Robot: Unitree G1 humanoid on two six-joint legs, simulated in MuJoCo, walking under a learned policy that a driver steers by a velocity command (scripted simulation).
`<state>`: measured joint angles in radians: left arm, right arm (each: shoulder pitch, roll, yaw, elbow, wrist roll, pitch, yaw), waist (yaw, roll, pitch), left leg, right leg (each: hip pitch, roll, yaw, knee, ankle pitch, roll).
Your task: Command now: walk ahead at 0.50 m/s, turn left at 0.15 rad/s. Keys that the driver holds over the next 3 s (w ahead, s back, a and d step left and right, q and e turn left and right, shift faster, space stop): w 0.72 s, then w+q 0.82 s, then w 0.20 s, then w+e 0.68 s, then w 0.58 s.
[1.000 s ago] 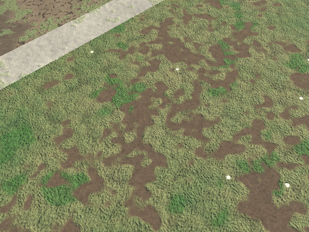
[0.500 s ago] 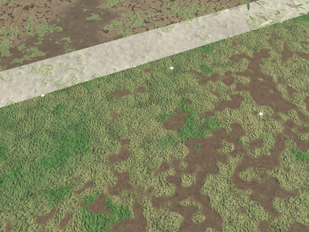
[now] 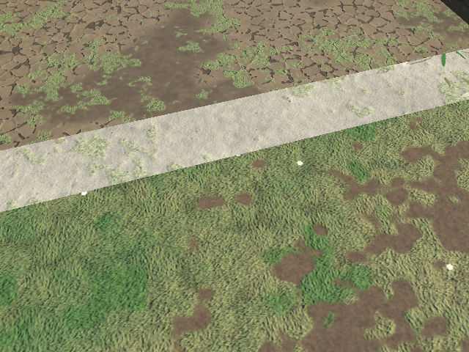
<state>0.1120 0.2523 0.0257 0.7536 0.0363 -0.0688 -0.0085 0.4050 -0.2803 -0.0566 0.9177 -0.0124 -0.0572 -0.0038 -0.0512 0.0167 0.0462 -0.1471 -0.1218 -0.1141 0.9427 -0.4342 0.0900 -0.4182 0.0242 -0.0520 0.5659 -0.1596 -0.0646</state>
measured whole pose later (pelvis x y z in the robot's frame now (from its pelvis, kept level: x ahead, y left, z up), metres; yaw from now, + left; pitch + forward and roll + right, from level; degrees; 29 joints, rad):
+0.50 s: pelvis +0.26 +0.02 +0.00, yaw +0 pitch +1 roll -1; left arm 0.44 0.22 0.03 1.00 0.00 -0.06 0.00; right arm 0.03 -0.23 -0.01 0.80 -0.05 -0.07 0.01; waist 0.06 0.00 0.05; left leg -0.42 -0.01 0.08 0.54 -0.13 0.09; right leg -0.05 0.02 -0.04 0.65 -0.47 -0.05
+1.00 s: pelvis +0.52 +0.01 +0.00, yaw +6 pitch +1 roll +2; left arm -0.01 0.21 0.02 0.80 0.03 -0.06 -0.02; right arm 0.49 -0.21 -0.04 1.04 -0.02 -0.07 -0.01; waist -0.09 -0.02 0.04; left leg 0.07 -0.07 -0.04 0.34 -0.41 0.05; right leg -0.46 -0.03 -0.04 0.51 -0.11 -0.04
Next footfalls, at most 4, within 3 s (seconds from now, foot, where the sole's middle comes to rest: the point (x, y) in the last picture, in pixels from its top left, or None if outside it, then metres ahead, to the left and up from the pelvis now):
0.46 left None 0.39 0.11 -0.76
1.00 right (263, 274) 0.69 -0.07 -0.76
1.52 left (181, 228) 0.87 0.18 -0.76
2.14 right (185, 158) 1.18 0.17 -0.76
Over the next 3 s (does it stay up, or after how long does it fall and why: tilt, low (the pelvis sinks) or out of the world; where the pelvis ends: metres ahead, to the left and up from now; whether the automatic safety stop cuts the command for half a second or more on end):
stays up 1.16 0.22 0.00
